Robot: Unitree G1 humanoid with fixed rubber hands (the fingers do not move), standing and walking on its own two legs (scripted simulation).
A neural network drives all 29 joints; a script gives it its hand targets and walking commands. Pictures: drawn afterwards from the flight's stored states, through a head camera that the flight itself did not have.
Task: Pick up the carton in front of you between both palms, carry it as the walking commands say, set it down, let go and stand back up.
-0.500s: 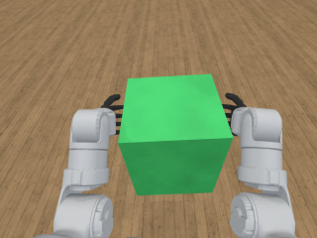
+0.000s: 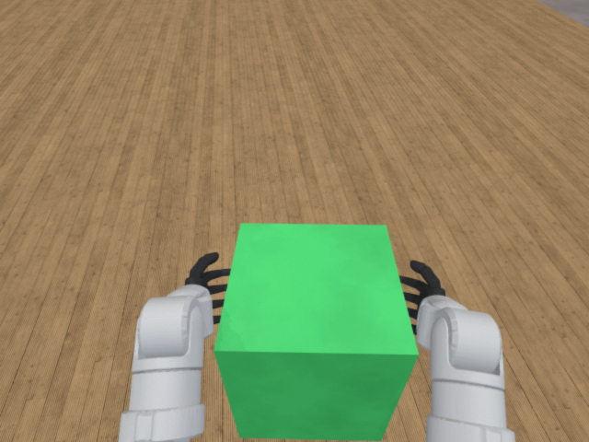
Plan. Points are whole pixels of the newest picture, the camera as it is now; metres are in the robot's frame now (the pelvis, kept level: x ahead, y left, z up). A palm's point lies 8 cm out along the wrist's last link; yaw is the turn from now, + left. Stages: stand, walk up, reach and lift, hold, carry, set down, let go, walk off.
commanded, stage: carry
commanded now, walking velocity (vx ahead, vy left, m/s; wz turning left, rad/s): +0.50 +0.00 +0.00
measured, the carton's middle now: (311, 333) +0.30 -0.01 -0.02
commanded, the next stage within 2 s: none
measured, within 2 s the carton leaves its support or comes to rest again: neither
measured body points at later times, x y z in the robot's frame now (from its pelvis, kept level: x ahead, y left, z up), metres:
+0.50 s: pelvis +0.32 -0.05 +0.00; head +0.30 -0.07 +0.45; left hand +0.58 +0.12 +0.09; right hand +0.61 -0.18 +0.08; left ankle +0.26 +0.07 -0.66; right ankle +0.37 -0.13 -0.74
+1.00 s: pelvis +0.59 +0.01 +0.00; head +0.61 +0.01 +0.45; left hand +0.87 +0.16 +0.05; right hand +0.87 -0.15 +0.06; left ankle +0.63 +0.10 -0.74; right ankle +0.59 -0.10 -0.73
